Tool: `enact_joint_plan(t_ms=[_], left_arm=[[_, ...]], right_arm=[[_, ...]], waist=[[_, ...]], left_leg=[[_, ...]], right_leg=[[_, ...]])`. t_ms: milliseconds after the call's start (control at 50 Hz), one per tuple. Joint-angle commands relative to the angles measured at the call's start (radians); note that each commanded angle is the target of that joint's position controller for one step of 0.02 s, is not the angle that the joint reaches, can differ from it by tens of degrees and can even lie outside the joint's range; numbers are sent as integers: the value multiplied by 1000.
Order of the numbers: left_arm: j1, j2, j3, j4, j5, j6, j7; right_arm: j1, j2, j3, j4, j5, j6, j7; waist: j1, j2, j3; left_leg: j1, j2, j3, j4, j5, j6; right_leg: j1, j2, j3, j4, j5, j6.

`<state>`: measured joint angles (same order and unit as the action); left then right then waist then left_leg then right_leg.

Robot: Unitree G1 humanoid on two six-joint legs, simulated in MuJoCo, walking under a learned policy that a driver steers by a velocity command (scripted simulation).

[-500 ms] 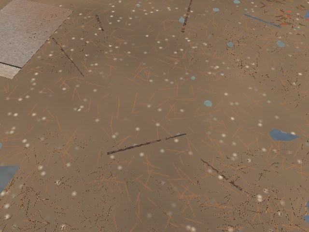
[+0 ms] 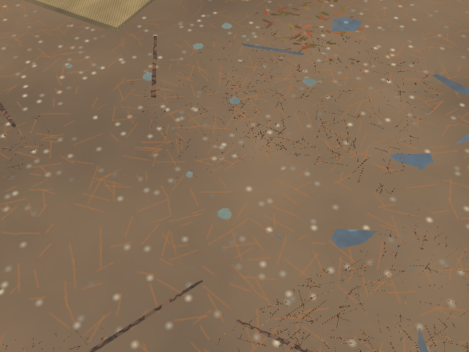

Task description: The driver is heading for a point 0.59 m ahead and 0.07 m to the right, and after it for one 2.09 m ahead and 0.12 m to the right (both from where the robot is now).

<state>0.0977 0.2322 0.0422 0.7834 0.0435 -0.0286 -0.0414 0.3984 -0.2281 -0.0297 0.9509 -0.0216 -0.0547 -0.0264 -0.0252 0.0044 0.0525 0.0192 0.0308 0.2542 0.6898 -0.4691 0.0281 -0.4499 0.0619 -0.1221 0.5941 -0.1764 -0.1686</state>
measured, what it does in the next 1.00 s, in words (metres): walks ahead: left foot, then right foot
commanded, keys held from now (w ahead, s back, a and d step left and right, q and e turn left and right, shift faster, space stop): w+e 0.40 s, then w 0.24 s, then w+q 0.36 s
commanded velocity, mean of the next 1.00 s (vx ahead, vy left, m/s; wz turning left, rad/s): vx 0.50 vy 0.00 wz -0.24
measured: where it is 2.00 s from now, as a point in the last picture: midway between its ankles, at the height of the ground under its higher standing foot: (256, 184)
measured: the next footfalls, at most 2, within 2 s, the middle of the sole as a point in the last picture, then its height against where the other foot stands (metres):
left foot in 0.50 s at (219, 348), level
right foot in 0.98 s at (312, 294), level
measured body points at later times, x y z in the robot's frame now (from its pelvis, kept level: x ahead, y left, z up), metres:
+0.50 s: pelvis +0.28 +0.01 +0.01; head +0.31 +0.00 +0.46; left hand +0.33 +0.30 -0.12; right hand +0.43 -0.28 -0.07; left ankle +0.43 +0.08 -0.72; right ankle +0.10 -0.05 -0.71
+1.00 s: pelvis +0.52 -0.08 +0.01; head +0.54 -0.09 +0.46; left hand +0.78 +0.08 -0.07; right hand +0.40 -0.32 -0.13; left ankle +0.43 +0.07 -0.70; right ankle +0.58 -0.19 -0.72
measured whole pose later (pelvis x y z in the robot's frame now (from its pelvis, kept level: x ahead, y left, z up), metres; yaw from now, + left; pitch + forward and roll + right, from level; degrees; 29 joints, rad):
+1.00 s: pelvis +0.52 -0.08 +0.01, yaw -12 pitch +1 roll +1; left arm 0.04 0.23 0.00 0.72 0.05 -0.08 -0.01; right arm 0.47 -0.25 -0.05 0.92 0.00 -0.05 0.01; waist -0.09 -0.01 0.02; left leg -0.11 -0.05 -0.08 0.59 -0.43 0.04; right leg -0.41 -0.01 -0.02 0.52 -0.13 -0.03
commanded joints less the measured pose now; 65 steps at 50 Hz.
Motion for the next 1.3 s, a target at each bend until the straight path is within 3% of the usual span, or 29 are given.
enact_joint_plan(t_ms=[20, 40, 80, 120, 180, 280, 380, 440, 480, 500, 520, 540, 560, 580, 620, 660, 720, 800, 880, 920, 960, 980, 1000, 1020, 1040, 1080, 1120, 1160, 1300], left_arm=[[358, 296, 97, 35, -34, 10, 24], [298, 264, 89, 39, -40, 13, 33], [213, 169, 64, 37, -39, 6, 38], [180, 143, 51, 31, -45, -10, 41], [218, 185, 60, 39, -46, -31, 36], [311, 193, 64, 48, -45, -26, 35], [373, 208, 68, 47, -31, -20, 46], [315, 225, 70, 29, -26, -25, 56], [290, 220, 64, 33, -31, -36, 47], [302, 166, 46, 17, -37, -45, 39], [421, 81, 29, -2, -62, -45, 37], [443, 149, 34, 24, -29, -37, 44], [370, 163, 37, 29, -19, -31, 40], [294, 152, 31, 16, -15, -32, 32], [258, 136, 27, 3, -5, -20, 18], [260, 122, 20, 5, 2, -9, 11], [164, 102, 6, -29, 9, -7, 4], [-14, 63, -24, -84, -5, -16, -2], [-79, 86, -25, -106, -17, -28, 12], [-46, 105, -17, -104, -18, -37, 22], [121, 150, 4, -51, -4, -57, 41], [277, 226, 25, -40, 19, -68, 56], [310, 322, 48, -39, 21, -53, 62], [274, 256, 42, -39, 1, -38, 60], [205, 166, 19, -53, -8, -39, 55], [150, 102, 4, -49, -11, -53, 51], [167, 96, 4, -29, -17, -69, 54], [197, 106, 11, -9, -26, -82, 52], [254, 120, 22, 40, -22, -79, 50]], right_arm=[[-85, -139, -28, -168, 3, -31, 20], [-151, -136, -22, -193, 6, -45, 25], [-138, -136, -22, -183, 4, -49, 24], [-100, -120, -18, -179, -25, -8, 29], [-137, -99, -13, -204, -28, 22, 38], [-344, -100, -8, -277, -20, 24, 43], [-471, -113, 1, -329, -9, 6, 48], [-376, -145, -7, -311, -6, -8, 45], [-155, -184, -28, -241, -12, -24, 28], [-9, -240, -42, -227, -31, -34, 13], [34, -339, -66, -221, -47, -26, 9], [-12, -289, -65, -212, -18, -12, 19], [-95, -199, -47, -230, -8, -9, 25], [-134, -148, -34, -226, -8, -13, 31], [-131, -127, -25, -196, -8, -24, 28], [-84, -133, -26, -162, 3, -41, 35], [-47, -146, -30, -131, 19, -45, 41], [5, -161, -40, -99, 17, -31, 39], [51, -186, -51, -79, 13, -23, 41], [37, -199, -58, -81, 11, -19, 38], [21, -183, -57, -87, 18, -18, 37], [-7, -131, -43, -125, 26, -24, 39], [65, -47, -26, -162, 46, -20, 33], [72, -136, -46, -140, 17, 0, 26], [26, -144, -53, -132, 8, 9, 34], [-15, -111, -52, -130, 1, 20, 50], [-25, -97, -52, -134, -12, 39, 63], [-77, -85, -51, -158, -11, 50, 73], [-316, -57, -27, -245, -12, 53, 103]], waist=[[156, -120, -332], [131, -50, -177], [44, 47, -36], [-3, 20, -41], [-5, -11, -42], [76, -61, -15], [124, -73, -18], [64, -92, -34], [-41, -42, -131], [-97, 39, -253], [-40, 268, -342], [-7, 215, -295], [6, 82, -150], [3, 18, -79], [27, 85, -43], [37, 102, -61], [37, 95, -42], [-3, 95, 0], [-20, 91, -19], [7, 92, -30], [82, 22, -102], [154, -101, -223], [122, -297, -282], [98, -194, -221], [73, -98, -109], [39, -109, -35], [22, -122, -34], [16, -101, -39], [48, -90, 19]], left_leg=[[-720, -84, -261, 819, -44, -10], [-798, -2, -315, 766, 64, -2], [-695, 59, -299, 585, 144, -13], [-589, 74, -296, 494, 149, -45], [-594, 72, -260, 381, 202, -78], [-675, 55, -252, 128, 393, -96], [-672, 6, -261, -39, 424, -73], [-483, -20, -269, -149, 367, -29], [-184, -47, -247, -234, 354, 19], [31, 124, -423, -263, 203, 68], [244, 375, -893, -362, 109, 186], [173, 392, -1061, -423, 3, 225], [40, 349, -906, -435, -20, 212], [-57, 290, -760, -450, 74, 189], [-138, 206, -581, -478, 281, 149], [-143, 185, -519, -480, 459, 161], [-138, 167, -479, -518, 509, 194], [-191, 121, -432, -536, 488, 184], [-171, 140, -465, -466, 566, 164], [-169, 152, -504, -408, 553, 146], [-241, 82, -472, -202, 557, 107], [-356, 7, -401, 66, 392, 78], [-623, -123, -280, 314, -62, 52], [-693, -62, -309, 441, -64, 64], [-700, -19, -332, 461, 25, 67], [-656, 27, -317, 421, 124, 45], [-635, 35, -303, 425, 176, 24], [-674, 40, -297, 426, 227, 12], [-699, 48, -232, 145, 442, -2]], right_leg=[[774, -405, 888, -279, -14, -310], [666, -386, 716, -305, 26, -268], [420, -292, 529, -342, 207, -171], [312, -219, 422, -364, 311, -140], [265, -171, 375, -382, 367, -129], [329, -139, 394, -374, 325, -73], [448, -169, 456, -297, 414, -60], [428, -192, 478, -236, 482, -14], [381, -128, 418, 7, 618, 28], [269, -71, 361, 256, 413, 51], [-26, 99, 251, 544, -239, 92], [-135, 52, 265, 656, -329, 81], [-152, 2, 269, 671, -239, 84], [-141, -27, 259, 623, -181, 88], [-100, -63, 242, 539, -153, 102], [-78, -61, 219, 507, -146, 115], [-140, -109, 148, 396, -90, 148], [-91, -110, 103, 131, 33, 189], [9, -78, 94, 10, 63, 188], [92, -69, 107, -50, 25, 172], [358, -79, 134, -161, 16, 138], [552, -293, 350, -219, -153, 87], [699, -513, 700, -338, -305, 6], [602, -513, 774, -361, -413, -32], [504, -454, 642, -373, -387, -15], [387, -363, 407, -413, -127, 26], [360, -326, 287, -423, 57, 38], [380, -328, 217, -430, 183, 28], [388, -303, 10, -447, 275, 31]])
